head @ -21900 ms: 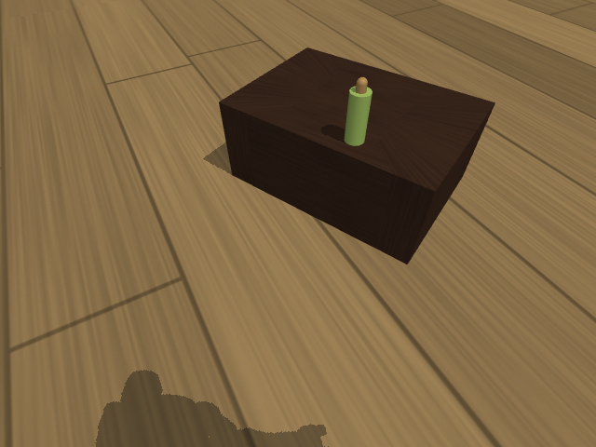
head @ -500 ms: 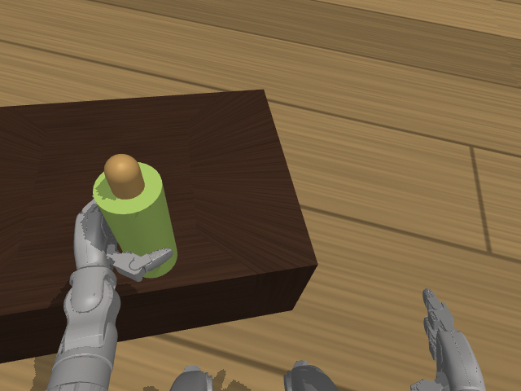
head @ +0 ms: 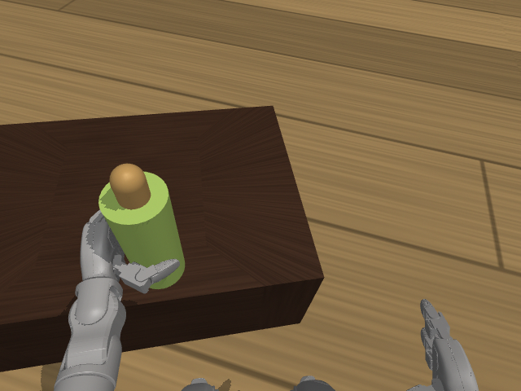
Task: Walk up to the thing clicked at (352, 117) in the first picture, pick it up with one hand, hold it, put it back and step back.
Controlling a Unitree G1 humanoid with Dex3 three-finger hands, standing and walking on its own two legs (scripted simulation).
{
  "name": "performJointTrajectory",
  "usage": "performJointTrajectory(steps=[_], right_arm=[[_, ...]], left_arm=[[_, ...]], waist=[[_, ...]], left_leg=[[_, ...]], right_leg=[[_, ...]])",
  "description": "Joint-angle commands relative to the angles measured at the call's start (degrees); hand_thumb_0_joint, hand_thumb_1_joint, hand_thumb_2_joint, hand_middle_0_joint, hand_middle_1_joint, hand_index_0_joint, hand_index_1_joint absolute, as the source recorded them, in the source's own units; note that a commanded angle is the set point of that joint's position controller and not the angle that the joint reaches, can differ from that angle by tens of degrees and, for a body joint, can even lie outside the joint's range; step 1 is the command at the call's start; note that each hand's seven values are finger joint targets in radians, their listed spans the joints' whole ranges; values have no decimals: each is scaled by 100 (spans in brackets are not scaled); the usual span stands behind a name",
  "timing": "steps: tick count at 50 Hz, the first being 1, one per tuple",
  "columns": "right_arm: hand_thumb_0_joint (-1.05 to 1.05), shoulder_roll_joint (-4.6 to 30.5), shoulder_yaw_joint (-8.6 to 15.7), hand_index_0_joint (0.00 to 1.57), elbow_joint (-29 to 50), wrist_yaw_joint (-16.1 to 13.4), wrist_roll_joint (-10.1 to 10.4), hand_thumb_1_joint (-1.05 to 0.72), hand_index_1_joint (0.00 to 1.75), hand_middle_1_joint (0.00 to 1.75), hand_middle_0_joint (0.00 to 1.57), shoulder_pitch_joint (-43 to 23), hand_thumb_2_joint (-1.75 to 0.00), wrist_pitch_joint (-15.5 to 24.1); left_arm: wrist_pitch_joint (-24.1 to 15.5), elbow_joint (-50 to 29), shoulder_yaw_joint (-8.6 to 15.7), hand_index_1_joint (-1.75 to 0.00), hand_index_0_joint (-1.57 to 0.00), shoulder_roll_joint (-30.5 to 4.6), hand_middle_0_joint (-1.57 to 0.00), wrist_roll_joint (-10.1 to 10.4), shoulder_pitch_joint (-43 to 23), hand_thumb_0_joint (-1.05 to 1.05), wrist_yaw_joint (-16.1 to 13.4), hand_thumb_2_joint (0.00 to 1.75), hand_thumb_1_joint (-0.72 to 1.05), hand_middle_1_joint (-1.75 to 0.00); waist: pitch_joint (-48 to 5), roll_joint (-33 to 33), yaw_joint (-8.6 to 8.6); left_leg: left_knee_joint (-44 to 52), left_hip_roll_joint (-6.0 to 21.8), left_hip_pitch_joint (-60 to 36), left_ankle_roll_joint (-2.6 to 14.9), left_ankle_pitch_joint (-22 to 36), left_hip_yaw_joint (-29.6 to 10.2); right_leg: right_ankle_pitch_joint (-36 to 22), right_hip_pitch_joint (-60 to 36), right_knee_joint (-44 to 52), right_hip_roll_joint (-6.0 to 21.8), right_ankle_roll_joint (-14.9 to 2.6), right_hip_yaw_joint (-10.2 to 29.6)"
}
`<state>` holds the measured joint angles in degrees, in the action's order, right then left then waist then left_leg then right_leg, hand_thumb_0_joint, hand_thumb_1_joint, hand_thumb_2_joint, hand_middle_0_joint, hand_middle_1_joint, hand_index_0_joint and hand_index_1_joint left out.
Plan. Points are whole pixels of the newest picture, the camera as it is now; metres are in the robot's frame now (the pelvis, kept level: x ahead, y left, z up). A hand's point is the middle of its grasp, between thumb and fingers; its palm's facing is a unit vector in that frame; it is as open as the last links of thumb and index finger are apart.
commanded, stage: hold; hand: left
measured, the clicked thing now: (146, 229) +0.34 +0.15 +0.08
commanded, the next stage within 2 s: none
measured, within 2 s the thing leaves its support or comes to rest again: neither
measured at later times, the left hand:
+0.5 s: hand (142, 236) +0.34 +0.16 +0.07, palm faces +0.12 -0.99 -0.02, open 11.2 cm
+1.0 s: hand (135, 243) +0.33 +0.17 +0.07, palm faces +0.13 -0.99 -0.01, open 11.2 cm
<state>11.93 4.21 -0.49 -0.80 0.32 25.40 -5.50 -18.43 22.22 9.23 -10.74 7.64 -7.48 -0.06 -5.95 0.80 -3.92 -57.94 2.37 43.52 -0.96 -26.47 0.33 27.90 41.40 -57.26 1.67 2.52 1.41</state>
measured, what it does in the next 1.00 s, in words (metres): stands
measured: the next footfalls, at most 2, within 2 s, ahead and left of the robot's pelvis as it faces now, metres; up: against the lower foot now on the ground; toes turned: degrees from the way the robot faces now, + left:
none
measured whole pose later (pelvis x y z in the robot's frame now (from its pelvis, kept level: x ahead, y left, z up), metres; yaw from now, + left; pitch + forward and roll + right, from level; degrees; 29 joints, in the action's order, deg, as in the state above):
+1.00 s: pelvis +0.00 +0.00 +0.01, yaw +0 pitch +9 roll +0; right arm 11.7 4.2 -6.6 -1.9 0.8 23.9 -2.8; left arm -14.0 17.2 9.4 -10.6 8.9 -3.8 0.6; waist -5.1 0.4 -2.9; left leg -53.8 2.3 37.9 -1.2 -24.9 0.2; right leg 26.5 35.9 -53.4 1.8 2.2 1.1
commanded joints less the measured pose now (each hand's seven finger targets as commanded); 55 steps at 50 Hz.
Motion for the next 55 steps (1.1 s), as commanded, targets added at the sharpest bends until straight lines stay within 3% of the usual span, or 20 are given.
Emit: performJointTrajectory(steps=[1, 4, 5, 6, 7, 9, 12, 15, 27, 29, 30, 32, 33, 41, 45, 48, 49, 51, 53, 55], right_arm=[[0, 759, 488, 5, 908, -93, -11, 54, 5, 5, 5, 131, -5, 307], [0, 631, 326, 5, 1052, -80, 27, 53, 5, 5, 5, 28, -5, 324], [0, 800, 464, 5, 1200, -107, 27, 53, 5, 5, 5, -81, -5, 316], [0, 753, 474, 5, 914, -107, 21, 53, 5, 5, 5, 101, -5, 310], [0, 641, 356, 5, 860, -101, 20, 53, 5, 5, 5, 77, -5, 320], [0, 780, 445, 5, 1131, -125, 25, 53, 5, 5, 5, 42, -5, 359], [0, 628, 314, 5, 986, -109, 19, 54, 5, 5, 5, 3, -5, 329], [0, 714, 449, 5, 959, -138, 29, 54, 5, 5, 5, 14, -5, 348], [0, 614, 344, 5, 719, -175, 65, 53, 5, 5, 5, -96, -5, 400], [0, 718, 485, 5, 558, -187, 64, 53, 5, 5, 5, 19, -5, 406], [0, 743, 474, 5, 600, -189, 73, 53, 5, 5, 5, -115, -5, 425], [0, 458, 181, 5, 552, -155, 66, 53, 5, 5, 5, -172, -5, 455], [0, 589, 357, 5, 562, -170, 73, 53, 5, 5, 5, -126, -5, 455], [0, 728, 449, 5, 556, -201, 49, 53, 5, 5, 5, -230, -5, 528], [0, 776, 515, 5, 442, -204, 47, 53, 5, 5, 5, -205, -5, 550], [0, 618, 348, 5, 419, -179, 44, 53, 5, 5, 5, -177, -5, 572], [0, 798, 523, 5, 354, -187, 38, 53, 5, 5, 5, -146, -5, 570], [0, 563, 246, 5, 530, -145, 49, 53, 5, 5, 5, -303, -6, 595], [0, 735, 482, 5, 327, -168, 46, 53, 5, 5, 5, -373, -5, 600], [0, 802, 511, 5, 502, -172, 53, 53, 5, 5, 5, -448, -5, 624]], left_arm=[[-558, -1850, 238, -149, -133, -701, -130, 172, -1808, 0, 9, 131, -2, -149], [-512, -1950, 160, -144, -131, -638, -128, 190, -1799, 0, 18, 121, -4, -144], [-483, -1873, 355, -144, -132, -811, -129, 208, -1646, 0, 2, 122, -5, -144], [-462, -1986, 140, -143, -131, -605, -128, 209, -1780, 0, 12, 120, -6, -143], [-454, -1994, 214, -143, -130, -616, -127, 255, -1795, 0, 18, 120, -7, -143], [-436, -2134, 278, -143, -129, -734, -126, 252, -1765, 0, 18, 121, -8, -143], [-392, -2186, 194, -142, -129, -693, -126, 190, -1657, 0, 4, 120, -6, -142], [-320, -2285, 314, -142, -128, -757, -125, 216, -1659, 0, -30, 121, -4, -142], [-102, -2411, 250, -143, -129, -642, -126, 235, -1328, 0, -30, 122, -4, -143], [-93, -2453, 287, -144, -129, -651, -126, 282, -1243, 0, 4, 122, -7, -144], [-70, -2400, 327, -144, -130, -694, -126, 278, -1192, 0, 7, 121, -6, -144], [-85, -2550, 91, -143, -129, -510, -126, 257, -1283, 0, 49, 121, -6, -143], [-71, -2498, 193, -144, -130, -566, -127, 255, -1134, 0, 38, 122, -6, -144], [-125, -2591, 181, -143, -128, -611, -125, 246, -1547, 0, 2, 122, -3, -143], [-173, -2319, 349, -145, -130, -754, -127, 263, -1507, 0, 33, 123, -6, -145], [-189, -2228, 177, -146, -131, -553, -128, 292, -1366, 0, 103, 124, -5, -147], [-184, -2198, 262, -146, -131, -650, -128, 282, -1325, 0, 87, 124, -4, -147], [-216, -2292, 166, -146, -131, -535, -128, 279, -1343, 0, 92, 124, -4, -146], [-226, -2316, 263, -146, -131, -664, -128, 261, -1379, 0, 60, 123, -5, -146], [-236, -2545, 259, -145, -131, -732, -128, 236, -1476, 0, 31, 123, -5, -145]], waist=[[-1904, -343, 53], [-1854, -317, 81], [-1973, -199, 103], [-1867, -266, 24], [-1683, -226, 85], [-2017, -231, 34], [-1655, -331, 127], [-1833, -276, 117], [-1559, -194, 174], [-1669, -183, 127], [-1594, -143, 163], [-1417, -153, 193], [-1538, -119, 148], [-1579, -279, 70], [-1628, -170, 111], [-1558, -257, 152], [-1522, -243, 129], [-1587, -215, 189], [-1446, -355, 215], [-1534, -398, 203]], left_leg=[[886, -126, -1445, 20, 1564, 29], [888, -124, -1499, 28, 1743, 28], [859, -128, -1443, 48, 1810, 45], [877, -139, -1480, 60, 1640, 72], [894, -141, -1411, 60, 1574, 76], [874, -142, -1603, 66, 1725, 87], [961, -165, -1454, 46, 1593, 95], [976, -158, -1547, 63, 1597, 116], [1118, -168, -1589, 66, 1573, 107], [1091, -168, -1644, 79, 1648, 126], [1096, -169, -1639, 84, 1704, 124], [1092, -186, -1526, 95, 1562, 149], [1124, -155, -1619, 88, 1630, 128], [1202, -129, -1780, 47, 1618, 59], [1180, -124, -1722, 64, 1606, 42], [1169, -155, -1684, 63, 1594, 76], [1200, -145, -1705, 58, 1588, 78], [1201, -166, -1636, 72, 1406, 88], [1282, -160, -1596, 48, 1254, 72], [1349, -140, -1703, 33, 1156, 48]], right_leg=[[-1821, -735, 742, -205, -210, -229], [-1961, -788, 734, -208, -210, -236], [-2087, -945, 774, -193, -188, -216], [-2013, -850, 824, -187, -180, -180], [-1945, -811, 858, -189, -170, -191], [-2089, -949, 868, -181, -162, -183], [-1953, -921, 920, -177, -175, -194], [-1990, -997, 957, -182, -168, -177], [-1961, -1145, 1088, -184, -163, -202], [-2060, -1175, 1105, -180, -153, -189], [-2123, -1204, 1117, -178, -143, -197], [-2025, -1110, 1164, -165, -136, -183], [-2034, -1141, 1105, -175, -152, -211], [-1917, -1064, 1070, -185, -195, -238], [-1916, -1099, 1075, -175, -189, -240], [-1922, -1091, 1116, -169, -185, -232], [-1907, -1057, 1119, -179, -190, -238], [-1753, -1146, 1163, -162, -191, -228], [-1562, -1041, 1159, -173, -215, -239], [-1439, -1034, 1171, -198, -229, -262]])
